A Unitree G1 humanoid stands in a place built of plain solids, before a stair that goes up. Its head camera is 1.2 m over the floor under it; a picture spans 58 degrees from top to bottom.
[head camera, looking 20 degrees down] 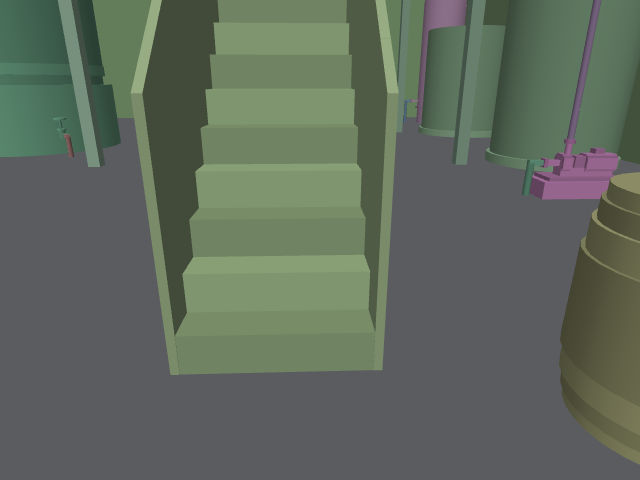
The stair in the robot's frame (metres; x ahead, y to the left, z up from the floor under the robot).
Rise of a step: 0.19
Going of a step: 0.20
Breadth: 0.93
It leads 2 degrees to the left of straight ahead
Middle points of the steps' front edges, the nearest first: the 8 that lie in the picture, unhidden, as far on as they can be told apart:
1.59 0.19 0.19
1.79 0.20 0.39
2.00 0.20 0.58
2.20 0.21 0.78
2.41 0.22 0.97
2.61 0.22 1.16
2.81 0.23 1.36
3.02 0.24 1.55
